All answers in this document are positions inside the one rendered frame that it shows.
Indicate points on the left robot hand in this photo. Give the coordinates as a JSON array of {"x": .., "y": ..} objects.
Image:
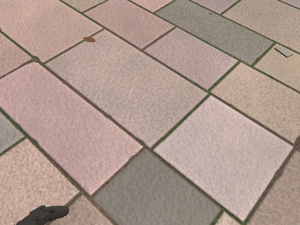
[{"x": 43, "y": 214}]

